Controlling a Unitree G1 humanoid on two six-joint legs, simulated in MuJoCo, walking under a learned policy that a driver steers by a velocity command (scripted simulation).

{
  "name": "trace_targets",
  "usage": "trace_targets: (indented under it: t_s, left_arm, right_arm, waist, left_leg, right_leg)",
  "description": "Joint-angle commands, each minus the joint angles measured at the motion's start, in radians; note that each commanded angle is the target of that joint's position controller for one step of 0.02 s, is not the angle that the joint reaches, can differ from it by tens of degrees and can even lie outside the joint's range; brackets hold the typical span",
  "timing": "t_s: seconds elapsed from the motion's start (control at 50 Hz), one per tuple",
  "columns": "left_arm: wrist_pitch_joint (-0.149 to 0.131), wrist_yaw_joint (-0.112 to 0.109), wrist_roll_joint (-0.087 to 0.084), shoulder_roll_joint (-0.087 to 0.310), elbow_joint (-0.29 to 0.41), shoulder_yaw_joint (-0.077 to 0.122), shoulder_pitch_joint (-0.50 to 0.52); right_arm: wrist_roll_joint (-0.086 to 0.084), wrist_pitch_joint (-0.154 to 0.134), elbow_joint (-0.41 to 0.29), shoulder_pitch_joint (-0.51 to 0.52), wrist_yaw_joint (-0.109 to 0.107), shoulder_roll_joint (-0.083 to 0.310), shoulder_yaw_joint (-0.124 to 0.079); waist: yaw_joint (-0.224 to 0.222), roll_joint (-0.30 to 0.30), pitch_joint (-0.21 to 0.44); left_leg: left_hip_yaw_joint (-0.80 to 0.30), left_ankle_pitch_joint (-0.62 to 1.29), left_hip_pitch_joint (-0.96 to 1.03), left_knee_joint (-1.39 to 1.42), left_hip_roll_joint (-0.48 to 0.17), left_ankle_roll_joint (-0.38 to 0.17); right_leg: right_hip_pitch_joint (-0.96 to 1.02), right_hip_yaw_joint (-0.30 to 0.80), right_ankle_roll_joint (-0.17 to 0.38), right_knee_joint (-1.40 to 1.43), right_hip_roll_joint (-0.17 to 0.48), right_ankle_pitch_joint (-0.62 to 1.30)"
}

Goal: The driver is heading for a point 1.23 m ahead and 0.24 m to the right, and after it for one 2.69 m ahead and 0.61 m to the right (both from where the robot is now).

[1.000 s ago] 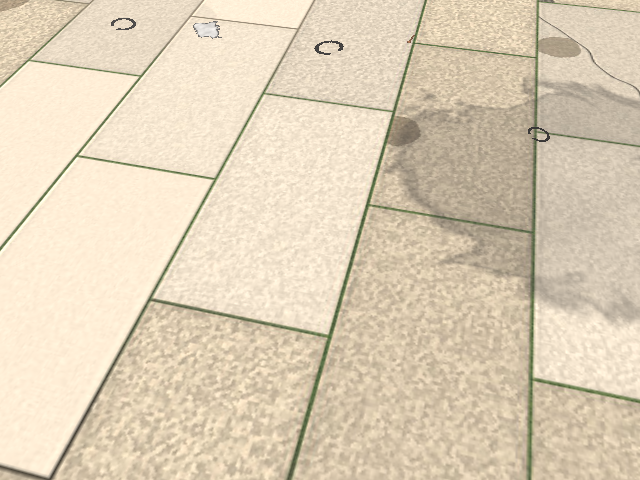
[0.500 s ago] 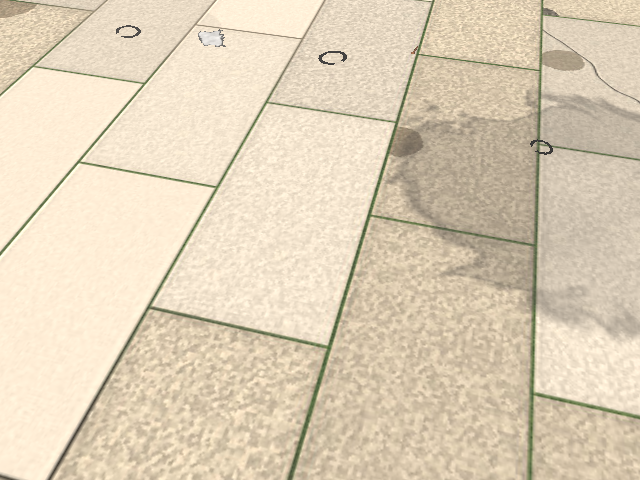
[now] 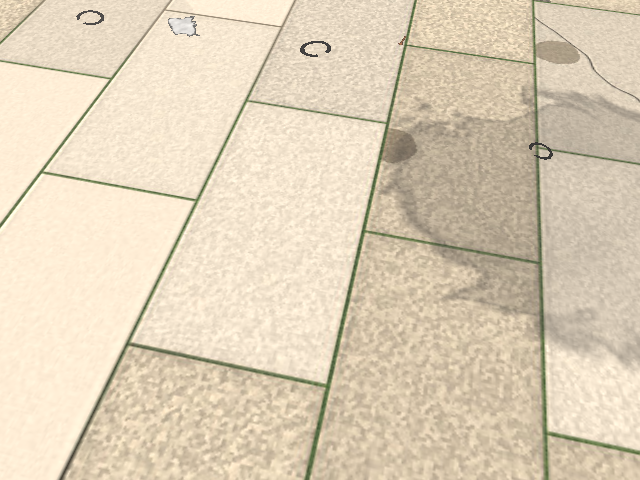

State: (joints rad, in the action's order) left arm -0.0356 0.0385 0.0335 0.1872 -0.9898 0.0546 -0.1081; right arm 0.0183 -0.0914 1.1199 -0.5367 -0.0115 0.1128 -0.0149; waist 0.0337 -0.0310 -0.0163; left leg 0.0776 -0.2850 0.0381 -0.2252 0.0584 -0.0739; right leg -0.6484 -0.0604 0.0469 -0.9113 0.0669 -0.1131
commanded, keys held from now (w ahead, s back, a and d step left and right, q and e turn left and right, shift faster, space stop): w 1.00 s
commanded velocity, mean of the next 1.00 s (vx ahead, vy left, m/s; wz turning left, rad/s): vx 0.49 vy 0.00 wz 0.00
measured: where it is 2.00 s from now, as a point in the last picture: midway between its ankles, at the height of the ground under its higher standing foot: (324, 248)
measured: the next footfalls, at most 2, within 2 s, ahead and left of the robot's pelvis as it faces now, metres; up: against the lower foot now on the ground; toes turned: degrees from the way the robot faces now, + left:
right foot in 0.18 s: +0.28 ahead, -0.09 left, +0.00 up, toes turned -4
left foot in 0.74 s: +0.60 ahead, +0.07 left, +0.00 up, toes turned +4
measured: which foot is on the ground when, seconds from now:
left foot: down 0.00-0.20, up 0.22-0.72, down 0.74-1.00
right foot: up 0.00-0.16, down 0.18-0.76, up 0.78-1.00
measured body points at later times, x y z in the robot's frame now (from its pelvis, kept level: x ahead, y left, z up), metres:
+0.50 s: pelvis +0.29 -0.04 +0.00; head +0.31 -0.04 +0.45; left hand +0.22 +0.19 -0.14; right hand +0.40 -0.27 -0.14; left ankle +0.41 +0.12 -0.67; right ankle +0.24 -0.09 -0.74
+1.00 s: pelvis +0.58 +0.01 +0.00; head +0.59 +0.02 +0.45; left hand +0.67 +0.26 -0.14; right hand +0.55 -0.23 -0.14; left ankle +0.56 +0.07 -0.74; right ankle +0.64 -0.14 -0.67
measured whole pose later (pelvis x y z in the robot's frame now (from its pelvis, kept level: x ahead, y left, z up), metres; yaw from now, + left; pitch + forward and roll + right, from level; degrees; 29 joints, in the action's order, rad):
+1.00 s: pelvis +0.58 +0.01 +0.00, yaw +0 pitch +0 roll +1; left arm -0.05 0.02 0.04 0.21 -0.95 0.06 -0.20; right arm 0.01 -0.10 1.06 -0.39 0.00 0.19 -0.05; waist 0.01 -0.04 -0.03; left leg 0.11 -0.18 -0.10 -0.27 0.09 -0.11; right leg -0.60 0.00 0.05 -1.03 0.11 -0.18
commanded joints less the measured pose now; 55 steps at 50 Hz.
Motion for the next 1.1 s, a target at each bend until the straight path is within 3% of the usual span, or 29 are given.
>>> trace_targets:
  t_s: [0.02,0.08,0.12,0.16,0.18,0.2,0.22,0.24,0.26,0.28,0.32,0.38,0.44,0.52,0.6,0.64,0.68,0.7,0.72,0.74,0.76,0.78,0.8,0.82,0.84,0.88,0.94,1.02,1.1]
  left_arm:
    - [-0.009,0.000,-0.012,0.002,0.092,-0.016,0.159]
    - [-0.013,-0.004,-0.016,0.021,0.117,-0.018,0.202]
    - [-0.021,-0.014,-0.016,0.046,0.112,-0.008,0.147]
    - [-0.038,-0.029,-0.017,0.088,0.031,0.017,-0.115]
    - [-0.046,-0.038,-0.002,0.129,-0.016,0.037,-0.272]
    - [-0.048,-0.042,0.024,0.230,-0.022,0.062,-0.394]
    - [-0.030,-0.029,0.001,0.243,-0.023,0.067,-0.363]
    - [-0.026,-0.026,-0.018,0.197,-0.007,0.056,-0.231]
    - [-0.034,-0.023,-0.023,0.120,0.009,0.036,-0.151]
    - [-0.045,-0.022,-0.018,0.077,0.004,0.024,-0.118]
    - [-0.062,-0.032,-0.017,0.028,-0.025,0.004,-0.154]
    - [-0.081,-0.039,-0.020,0.072,-0.047,0.005,-0.228]
    - [-0.079,-0.041,-0.024,0.085,-0.053,0.001,-0.296]
    - [-0.079,-0.042,-0.025,0.079,-0.064,-0.009,-0.378]
    - [-0.077,-0.051,-0.019,0.089,-0.086,-0.010,-0.451]
    - [-0.074,-0.057,-0.011,0.097,-0.092,-0.008,-0.455]
    - [-0.075,-0.063,-0.008,0.116,-0.087,-0.003,-0.420]
    - [-0.073,-0.064,-0.006,0.129,-0.086,0.001,-0.403]
    - [-0.069,-0.062,-0.009,0.135,-0.082,0.002,-0.382]
    - [-0.070,-0.059,-0.020,0.119,-0.063,-0.004,-0.370]
    - [-0.069,-0.045,-0.063,0.014,-0.033,-0.025,-0.471]
    - [-0.066,-0.043,-0.045,0.086,-0.043,-0.002,-0.454]
    - [-0.063,-0.043,-0.030,0.103,-0.010,0.007,-0.346]
    - [-0.068,-0.038,-0.025,0.092,0.008,0.004,-0.282]
    - [-0.062,-0.036,-0.018,0.074,0.006,0.006,-0.270]
    - [-0.034,-0.024,0.003,0.036,-0.004,0.002,-0.309]
    - [-0.011,-0.012,0.006,0.037,0.026,0.004,-0.245]
    - [-0.005,-0.008,-0.002,0.055,0.097,0.002,-0.052]
    - [-0.011,-0.007,-0.013,0.039,0.142,-0.012,0.084]
  right_arm:
    - [-0.002,-0.015,-0.018,-0.065,-0.008,0.119,-0.013]
    - [0.001,-0.018,-0.010,-0.071,-0.012,0.141,-0.019]
    - [0.003,-0.023,-0.011,-0.044,-0.012,0.159,-0.025]
    - [0.001,-0.018,-0.012,-0.017,-0.011,0.188,-0.036]
    - [-0.007,-0.016,-0.019,-0.015,-0.008,0.182,-0.035]
    - [-0.026,-0.014,-0.052,-0.071,0.004,0.094,-0.018]
    - [-0.037,-0.012,-0.053,-0.109,0.016,0.101,-0.031]
    - [-0.018,-0.004,-0.081,0.004,0.012,0.145,-0.043]
    - [-0.005,-0.008,-0.107,0.097,0.016,0.141,-0.043]
    - [0.001,-0.007,-0.108,0.119,0.017,0.116,-0.043]
    - [0.026,0.019,-0.098,0.084,0.024,0.080,-0.041]
    - [0.022,0.044,-0.127,0.139,0.031,0.085,-0.045]
    - [0.018,0.051,-0.181,0.294,0.037,0.107,-0.046]
    - [0.004,0.045,-0.239,0.465,0.044,0.095,-0.033]
    - [-0.001,0.038,-0.276,0.576,0.045,0.099,-0.026]
    - [-0.001,0.031,-0.289,0.595,0.043,0.110,-0.028]
    - [-0.001,0.021,-0.278,0.534,0.036,0.129,-0.037]
    - [0.001,0.016,-0.251,0.443,0.028,0.149,-0.047]
    - [0.005,0.008,-0.197,0.284,0.019,0.168,-0.060]
    - [0.028,0.000,-0.152,0.114,0.008,0.221,-0.080]
    - [0.052,0.001,-0.145,0.003,0.004,0.336,-0.110]
    - [0.015,0.018,-0.144,0.065,0.017,0.307,-0.106]
    - [-0.004,0.021,-0.160,0.189,0.021,0.260,-0.091]
    - [-0.005,0.013,-0.171,0.260,0.026,0.194,-0.073]
    - [-0.002,0.006,-0.164,0.282,0.025,0.157,-0.061]
    - [-0.005,-0.007,-0.135,0.254,0.015,0.116,-0.045]
    - [-0.008,-0.022,-0.110,0.186,0.011,0.167,-0.051]
    - [-0.008,-0.021,-0.101,0.113,0.013,0.170,-0.045]
    - [-0.008,-0.022,-0.085,0.038,0.010,0.175,-0.040]
  waist:
    - [0.005,0.129,-0.131]
    - [0.001,0.131,-0.136]
    - [-0.040,0.129,-0.099]
    - [-0.146,0.122,0.041]
    - [-0.205,0.100,0.126]
    - [-0.194,-0.063,0.275]
    - [-0.152,-0.163,0.342]
    - [-0.105,-0.053,0.166]
    - [-0.093,0.008,0.042]
    - [-0.053,0.041,-0.019]
    - [-0.001,0.013,-0.031]
    - [0.014,-0.001,-0.044]
    - [-0.015,-0.010,-0.083]
    - [-0.060,-0.023,-0.096]
    - [-0.097,-0.037,-0.100]
    - [-0.090,-0.040,-0.103]
    - [-0.046,-0.049,-0.067]
    - [-0.006,-0.056,-0.018]
    - [0.063,-0.035,0.062]
    - [0.126,-0.001,0.161]
    - [0.098,0.209,0.317]
    - [0.077,0.156,0.327]
    - [0.031,0.099,0.146]
    - [0.012,0.054,0.051]
    - [-0.022,0.048,0.000]
    - [-0.065,0.075,-0.019]
    - [-0.075,0.079,-0.039]
    - [-0.036,0.081,-0.080]
    - [0.005,0.093,-0.084]
  left_leg:
    - [-0.126,0.505,-0.049,0.081,-0.233,-0.099]
    - [-0.108,0.608,-0.005,0.059,-0.261,-0.107]
    - [-0.084,0.848,0.028,-0.039,-0.272,-0.094]
    - [-0.048,1.007,0.033,-0.339,-0.249,-0.070]
    - [-0.031,0.807,-0.115,-0.564,-0.217,-0.058]
    - [0.012,0.279,-0.377,-0.930,-0.115,-0.031]
    - [-0.087,-0.223,-0.600,-1.173,0.028,-0.023]
    - [-0.133,-0.125,-0.698,-1.192,-0.059,-0.039]
    - [-0.121,-0.038,-0.696,-1.132,-0.098,-0.039]
    - [-0.122,0.008,-0.642,-1.060,-0.133,-0.037]
    - [-0.123,0.026,-0.534,-0.977,-0.159,-0.017]
    - [-0.093,0.071,-0.580,-0.900,-0.165,0.010]
    - [-0.061,0.182,-0.692,-0.776,-0.180,0.035]
    - [-0.014,0.293,-0.693,-0.547,-0.152,0.049]
    - [0.018,0.299,-0.688,-0.404,-0.113,0.024]
    - [0.018,0.244,-0.679,-0.360,-0.100,-0.001]
    - [0.033,0.163,-0.565,-0.321,-0.059,-0.038]
    - [0.040,0.125,-0.457,-0.303,-0.026,-0.058]
    - [0.050,0.163,-0.276,-0.235,-0.003,-0.082]
    - [-0.067,0.148,-0.011,-0.232,-0.118,-0.122]
    - [-0.541,0.071,0.310,-0.191,-0.443,-0.260]
    - [-0.769,0.033,0.285,-0.059,-0.480,-0.294]
    - [-0.595,-0.036,0.125,-0.035,-0.434,-0.249]
    - [-0.479,0.016,-0.020,0.012,-0.390,-0.213]
    - [-0.386,0.081,-0.115,0.040,-0.340,-0.171]
    - [-0.268,0.182,-0.212,0.070,-0.277,-0.130]
    - [-0.201,0.287,-0.219,0.097,-0.254,-0.137]
    - [-0.153,0.358,-0.166,0.125,-0.230,-0.128]
    - [-0.113,0.467,-0.083,0.111,-0.224,-0.111]
  right_leg:
    - [-0.047,-0.047,-0.003,0.169,-0.031,0.062]
    - [0.031,-0.065,0.036,0.279,-0.054,0.052]
    - [0.150,-0.078,0.076,0.319,-0.092,0.003]
    - [0.425,-0.088,0.118,0.387,-0.146,-0.010]
    - [0.661,-0.009,0.144,0.411,-0.069,-0.030]
    - [0.916,0.390,0.223,0.446,0.231,-0.214]
    - [0.983,0.823,0.326,0.649,0.358,-0.313]
    - [0.846,0.691,0.281,0.681,0.308,-0.429]
    - [0.679,0.543,0.246,0.708,0.272,-0.361]
    - [0.556,0.438,0.209,0.733,0.224,-0.231]
    - [0.441,0.295,0.168,0.751,0.159,-0.053]
    - [0.440,0.209,0.169,0.770,0.131,0.087]
    - [0.485,0.164,0.159,0.799,0.113,0.145]
    - [0.555,0.107,0.129,0.788,0.088,0.294]
    - [0.690,0.093,0.132,0.756,0.112,0.397]
    - [0.760,0.091,0.143,0.718,0.139,0.479]
    - [0.789,0.071,0.132,0.621,0.149,0.714]
    - [0.794,0.063,0.122,0.518,0.147,0.834]
    - [0.758,0.038,0.105,0.341,0.120,0.835]
    - [0.572,0.020,0.090,0.104,0.087,0.597]
    - [0.212,-0.044,0.040,-0.316,-0.074,-0.012]
    - [0.068,0.081,0.050,-0.462,-0.134,-0.381]
    - [0.000,0.111,0.058,-0.456,-0.060,-0.291]
    - [0.016,0.109,0.057,-0.394,-0.024,-0.215]
    - [0.059,0.106,0.053,-0.330,0.005,-0.178]
    - [0.142,0.095,0.031,-0.253,0.026,-0.150]
    - [0.086,0.062,0.005,-0.190,0.040,-0.094]
    - [-0.022,0.029,-0.025,-0.002,0.057,0.044]
    - [0.004,-0.012,-0.022,0.201,0.022,0.128]
Velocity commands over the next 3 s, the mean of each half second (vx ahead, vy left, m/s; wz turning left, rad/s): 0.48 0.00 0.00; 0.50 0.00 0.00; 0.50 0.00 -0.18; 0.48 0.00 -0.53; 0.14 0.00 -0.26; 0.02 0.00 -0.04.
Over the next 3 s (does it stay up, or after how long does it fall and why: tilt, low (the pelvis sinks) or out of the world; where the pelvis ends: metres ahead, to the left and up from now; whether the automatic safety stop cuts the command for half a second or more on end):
stays up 1.26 -0.10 0.00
